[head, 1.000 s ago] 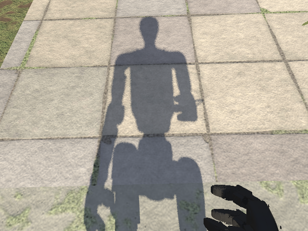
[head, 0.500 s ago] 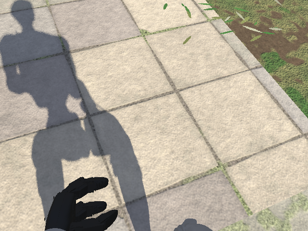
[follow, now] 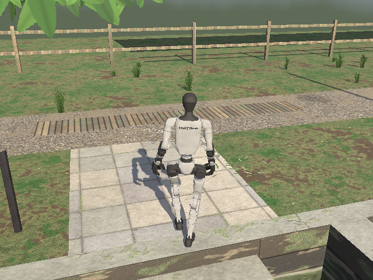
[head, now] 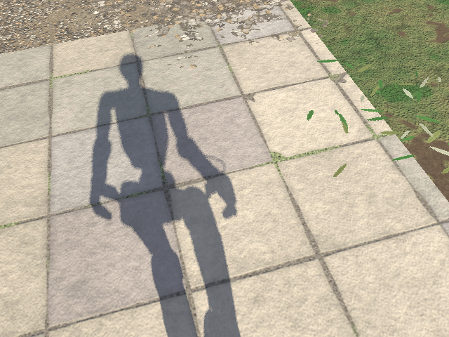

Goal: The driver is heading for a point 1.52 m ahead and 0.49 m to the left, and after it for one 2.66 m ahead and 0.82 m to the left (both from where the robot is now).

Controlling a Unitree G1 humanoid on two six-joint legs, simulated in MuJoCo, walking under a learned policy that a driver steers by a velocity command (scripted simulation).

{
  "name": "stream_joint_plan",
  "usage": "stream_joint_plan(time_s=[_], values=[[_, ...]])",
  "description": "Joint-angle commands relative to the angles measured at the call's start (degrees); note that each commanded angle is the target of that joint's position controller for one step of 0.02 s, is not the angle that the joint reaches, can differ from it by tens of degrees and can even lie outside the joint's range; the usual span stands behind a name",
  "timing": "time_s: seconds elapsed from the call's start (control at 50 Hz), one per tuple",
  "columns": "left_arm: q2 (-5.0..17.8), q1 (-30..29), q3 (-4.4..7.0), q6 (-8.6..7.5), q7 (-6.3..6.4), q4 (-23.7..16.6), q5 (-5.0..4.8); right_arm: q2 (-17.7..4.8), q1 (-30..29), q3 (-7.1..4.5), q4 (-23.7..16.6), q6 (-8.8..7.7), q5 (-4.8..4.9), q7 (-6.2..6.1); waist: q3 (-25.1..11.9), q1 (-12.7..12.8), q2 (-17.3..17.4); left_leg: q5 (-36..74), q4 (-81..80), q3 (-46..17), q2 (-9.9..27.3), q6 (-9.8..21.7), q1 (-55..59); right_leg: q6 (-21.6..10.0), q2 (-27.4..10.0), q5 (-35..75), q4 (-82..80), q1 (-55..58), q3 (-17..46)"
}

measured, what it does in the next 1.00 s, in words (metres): steps on the spot, turning left: left foot, then right foot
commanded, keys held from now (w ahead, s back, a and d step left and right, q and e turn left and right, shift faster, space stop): q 0.84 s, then no key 0.10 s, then w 0.06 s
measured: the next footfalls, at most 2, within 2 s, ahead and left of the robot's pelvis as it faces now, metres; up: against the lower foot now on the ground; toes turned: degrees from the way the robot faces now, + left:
left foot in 0.04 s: +0.12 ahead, +0.05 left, +0.00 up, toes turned +5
right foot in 0.58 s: +0.17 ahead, -0.11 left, +0.00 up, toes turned +25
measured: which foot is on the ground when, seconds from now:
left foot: up 0.00-0.02, down 0.04-0.58, up 0.60-1.00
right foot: down 0.00-0.06, up 0.08-0.56, down 0.58-1.00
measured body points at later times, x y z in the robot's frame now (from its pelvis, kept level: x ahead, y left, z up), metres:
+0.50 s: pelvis +0.06 -0.02 +0.00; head +0.09 -0.01 +0.45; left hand +0.16 +0.26 -0.10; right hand +0.25 -0.26 -0.10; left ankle +0.08 +0.05 -0.74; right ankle +0.13 -0.15 -0.70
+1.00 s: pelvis +0.07 -0.05 +0.00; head +0.09 -0.04 +0.45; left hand +0.02 +0.24 -0.09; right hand +0.35 -0.17 -0.10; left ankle -0.01 +0.05 -0.70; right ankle +0.13 -0.13 -0.74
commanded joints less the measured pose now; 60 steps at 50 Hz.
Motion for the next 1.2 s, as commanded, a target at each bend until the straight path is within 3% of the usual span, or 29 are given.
stream_joint_plan(time_s=[0.02, 0.04, 0.06, 0.08, 0.1, 0.14, 0.16, 0.2, 0.26, 0.4, 0.5, 0.56, 0.58, 0.6, 0.62, 0.64, 0.66, 0.68, 0.74, 0.84, 0.94, 1.0, 1.04, 1.06, 1.08, 1.1, 1.14, 1.18, 1.2], values=[[8.63, -1.13, 2.46, 1.01, 1.20, -4.17, -0.07, -6.58, 8.53, -2.37, -2.80, -0.80, -0.42, -0.87, -4.61, -4.59, -10.74, -4.40, -8.27, -0.04, -2.01, 2.54, 8.58, 3.22, -15.26, 69.11, 16.91, 3.34, 2.32], [9.39, -4.50, 2.78, 1.56, 0.92, -5.21, -1.05, -7.30, 13.51, -3.03, -2.31, -1.29, -0.84, -1.30, -5.20, -9.07, -6.58, 3.43, -16.42, -3.13, -0.41, 5.15, 15.90, 3.98, -12.93, 58.87, 30.32, -2.74, 1.22], [6.20, -5.71, 2.02, 1.76, 0.21, -7.64, -0.71, -10.32, 12.97, -3.88, -2.74, -1.87, -0.60, -1.70, -4.88, -8.00, 2.79, 31.96, -13.60, -16.51, 8.88, 8.85, 25.88, 4.80, -5.85, 13.74, 45.45, -19.76, 2.13], [2.37, -0.61, 1.33, 2.76, -0.88, -9.23, 0.37, -14.12, 9.70, -4.37, -3.88, -1.59, 0.24, -1.98, -6.42, -1.23, 9.01, 59.85, -12.40, -35.38, 20.03, 18.78, 28.56, 7.55, 3.08, -14.38, 60.89, -32.05, 9.20], [3.59, 2.49, 0.84, 3.06, -1.62, -8.21, 1.07, -14.27, 8.21, -4.70, -5.63, -0.80, 1.63, -2.09, -11.72, -2.08, 5.61, 40.61, -17.46, -38.02, 22.02, 22.69, 26.19, 8.09, -0.25, -11.58, 62.22, -32.08, 16.74], [8.12, -4.07, 2.22, 3.16, -1.99, -9.28, 1.29, -8.73, 2.07, -2.80, -7.61, 0.51, 1.07, -2.47, -1.40, -0.22, -4.31, 6.34, -23.84, -32.74, 16.57, 18.13, 13.32, 7.83, -2.89, -7.56, 57.37, -34.69, 16.37], [8.84, -5.28, 2.45, 3.87, -2.11, -10.19, 1.54, -8.19, 1.26, -2.45, -7.96, 0.35, 1.17, -2.22, 0.03, 0.31, -4.00, 2.27, -24.91, -30.53, 13.99, 15.54, 10.49, 8.03, -3.68, -5.58, 52.48, -33.82, 16.31], [6.58, -5.02, 1.70, 5.95, -2.07, -9.72, 1.58, -9.74, 1.99, -2.90, -7.60, -0.35, 0.66, -2.09, -1.09, -0.11, -1.32, 3.83, -24.00, -26.20, 9.88, 12.49, 8.81, 8.25, -3.39, -2.22, 47.61, -30.96, 14.99], [4.59, -5.56, 0.67, 6.85, -1.50, -9.30, 1.06, -11.56, 4.44, -3.46, -7.51, -0.99, 0.30, -2.21, -4.96, -1.78, 0.74, 10.04, -21.61, -25.94, 8.95, 10.46, 14.46, 8.51, -3.25, -1.52, 41.89, -32.65, 14.83], [5.17, -11.78, 0.23, 6.83, -1.22, -11.19, 0.71, -12.71, 5.25, -4.14, -9.60, 0.57, 0.02, -2.30, -4.75, -5.09, 4.59, -0.27, -20.76, -31.43, 7.93, 8.71, 18.84, 8.63, -2.77, -1.67, 30.14, -33.20, 15.70], [5.71, -10.20, -0.05, 5.60, -1.19, -11.74, -0.23, -12.90, 2.46, -4.35, -10.89, 0.99, -0.46, -1.44, -4.91, -4.28, 5.86, 8.46, -17.30, -35.62, 7.92, 8.79, 17.45, 6.58, -0.41, -5.88, 20.77, -25.13, 15.67], [5.38, -4.23, -0.20, 4.69, -0.87, -10.77, -0.74, -12.42, -1.26, -4.38, -11.43, 1.46, 0.49, -1.06, -4.94, -0.68, 5.45, 9.25, -13.75, -35.68, 4.96, 4.75, 13.00, 5.11, 0.54, 2.05, 3.26, -12.63, 14.51], [7.45, -3.59, 0.36, 4.38, -0.54, -10.96, 0.18, -10.72, -0.99, -3.92, -11.66, 1.30, 1.13, -1.18, -5.17, -0.62, 2.10, 0.08, -10.24, -33.76, 2.27, 1.71, 7.82, 4.00, -4.33, 4.96, -3.05, -5.97, 18.84], [12.21, -5.05, 1.04, 4.54, -0.10, -12.62, 1.32, -6.07, 3.12, -2.86, -12.27, 1.01, 1.60, -1.31, -6.45, -3.29, -12.96, -21.29, 3.56, -23.39, -3.86, -1.83, 0.01, -0.31, -20.94, 7.92, -7.71, 0.36, 34.16], [15.07, -7.50, 1.88, 4.81, -0.39, -13.67, 1.39, -10.85, 1.62, -3.96, -12.56, 0.85, -0.04, -1.87, -2.16, -2.27, -17.11, -30.62, 15.54, -12.77, -9.38, -3.55, -8.48, -7.54, -27.51, 19.73, -8.13, -5.82, 42.57], [11.77, -5.90, 1.39, 4.72, -0.69, -13.80, 1.35, -13.28, 1.40, -4.70, -11.65, 0.69, -1.40, -1.72, -3.56, -2.42, -12.50, -28.54, 24.36, -13.85, -5.14, -4.46, -5.99, -9.65, -26.91, 24.36, -6.91, -7.15, 40.26], [8.32, -8.01, 0.25, 4.50, -0.87, -13.87, 0.95, -13.75, 0.67, -5.02, -10.50, 0.77, -1.06, -1.17, -2.60, -3.37, -8.14, -24.14, 27.85, -14.17, -3.74, -5.00, -5.14, -8.18, -22.68, 24.36, -5.70, -8.44, 33.42], [7.59, -9.80, -0.06, 4.39, -1.04, -14.21, 0.93, -13.22, 1.35, -4.92, -9.65, 1.29, -0.68, -0.64, -2.25, -4.32, -7.28, -20.74, 30.67, -13.27, -3.35, -5.90, -4.57, -6.17, -18.90, 25.32, -5.19, -8.77, 27.44], [8.08, -9.15, 0.07, 4.31, -0.79, -15.09, 1.02, -12.61, 0.95, -4.64, -8.87, 2.88, 0.19, 0.76, -3.89, -3.05, -9.87, -16.19, 37.09, -10.92, -3.14, -8.01, -6.20, -5.58, -15.48, 29.24, -3.99, -5.75, 19.88], [9.48, -2.87, 1.17, 4.13, -0.52, -14.05, 1.04, -11.28, -4.05, -3.76, -10.16, 4.09, 0.49, 1.28, -2.99, 0.14, -10.88, -15.97, 30.43, -10.32, -1.43, -9.22, -9.39, -7.44, -18.22, 24.64, -3.72, -0.45, 18.52], [10.03, -3.35, 1.71, 4.09, -1.44, -13.58, 1.57, -7.89, -5.80, -1.90, -11.61, 3.81, 0.68, 1.29, -3.41, 0.39, -13.06, -20.49, 11.52, -7.79, 0.14, -6.44, 0.49, -7.60, -18.82, 19.56, -2.47, -4.99, 16.53], [11.74, -2.07, 2.36, 4.77, -2.48, -12.10, 1.95, -8.03, -4.33, -1.35, -11.94, 2.86, 0.70, 1.36, -3.61, 0.40, -14.96, -21.20, -1.16, -3.52, -1.13, -3.25, 10.95, -6.56, -18.30, -1.63, -4.63, -11.44, 17.56], [10.75, -1.69, 2.17, 5.49, -2.94, -10.64, 1.01, -7.53, 4.04, -1.15, -8.64, 1.03, 0.74, 1.32, -2.01, -4.08, -9.36, -13.68, -15.23, -2.62, -2.80, -0.10, 27.18, -3.49, -15.51, -14.53, -0.62, -23.19, 14.78], [7.42, -2.05, 1.35, 5.48, -3.34, -10.90, 1.24, -9.38, 10.03, -1.54, -7.03, -0.06, 0.28, 1.11, -2.30, -6.60, 0.16, -20.51, -20.16, -13.54, 3.89, 1.31, 36.40, -0.56, -11.86, -18.22, 9.56, -32.49, 10.12], [2.18, -7.25, -0.54, 5.16, -4.04, -15.23, 1.16, -17.55, 13.76, -3.23, -8.25, -0.57, -0.29, 0.31, -1.72, -9.35, 17.45, -43.61, -31.08, -40.85, 21.91, 6.54, 37.38, 3.86, -4.01, -19.20, 27.05, -46.17, 3.53], [9.49, -12.27, 1.52, 5.05, -4.03, -16.31, 2.08, -18.07, 13.02, -4.08, -8.54, -0.57, -0.35, -0.63, 5.69, -10.75, 10.75, -43.40, -34.03, -46.47, 23.53, 10.85, 28.27, 3.69, -5.69, -12.91, 32.70, -48.82, 11.52], [10.35, -9.55, 2.25, 4.27, -5.68, -13.76, 0.98, -12.89, 6.58, -2.14, -8.69, -1.21, 0.40, -0.91, 8.23, -4.59, 6.65, -36.49, -34.22, -36.78, 18.26, 9.36, 23.31, 4.47, -7.21, -2.87, 34.01, -44.83, 13.57], [10.28, -5.32, 2.57, 4.19, -6.66, -9.77, 2.08, -10.92, 4.38, -1.37, -8.61, -2.89, 0.77, -0.76, 5.19, -2.39, 5.17, -24.14, -34.33, -27.42, 13.24, 7.50, 22.91, 5.61, -7.04, 2.44, 34.83, -39.68, 11.56], [9.57, -4.06, 2.51, 4.33, -6.90, -8.54, 1.91, -10.59, 4.90, -1.25, -7.82, -3.69, 0.67, -0.67, 3.96, -1.72, 4.17, -19.08, -34.03, -24.21, 12.38, 7.02, 23.28, 5.82, -6.85, 4.86, 35.79, -38.76, 11.29]])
